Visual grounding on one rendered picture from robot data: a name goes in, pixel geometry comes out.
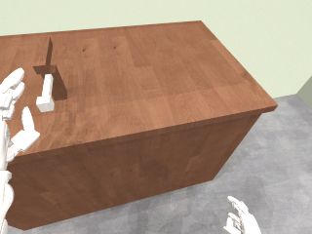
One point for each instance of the left robot hand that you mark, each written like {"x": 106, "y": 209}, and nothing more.
{"x": 10, "y": 91}

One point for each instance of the tap lever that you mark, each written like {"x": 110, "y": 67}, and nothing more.
{"x": 45, "y": 102}

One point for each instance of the counter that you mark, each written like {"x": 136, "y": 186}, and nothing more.
{"x": 139, "y": 111}

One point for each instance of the right robot hand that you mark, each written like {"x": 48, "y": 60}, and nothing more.
{"x": 246, "y": 224}

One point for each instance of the robot left forearm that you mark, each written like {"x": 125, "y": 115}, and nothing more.
{"x": 7, "y": 196}

